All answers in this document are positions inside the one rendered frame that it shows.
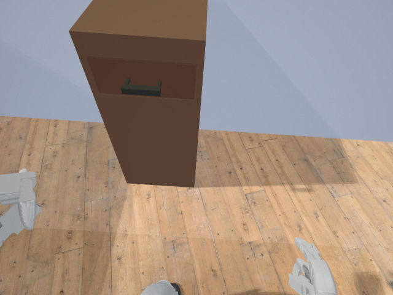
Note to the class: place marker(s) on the left robot hand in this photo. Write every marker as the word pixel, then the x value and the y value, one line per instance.
pixel 18 188

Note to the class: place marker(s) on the drawer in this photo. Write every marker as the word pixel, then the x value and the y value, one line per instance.
pixel 177 79

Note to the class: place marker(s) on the robot left shin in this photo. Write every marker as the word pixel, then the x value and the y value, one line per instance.
pixel 164 281

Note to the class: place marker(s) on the right robot hand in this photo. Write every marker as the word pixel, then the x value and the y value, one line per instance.
pixel 318 276

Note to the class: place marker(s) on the cabinet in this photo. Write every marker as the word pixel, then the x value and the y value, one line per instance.
pixel 155 139

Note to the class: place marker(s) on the handle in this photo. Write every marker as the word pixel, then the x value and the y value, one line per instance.
pixel 141 89

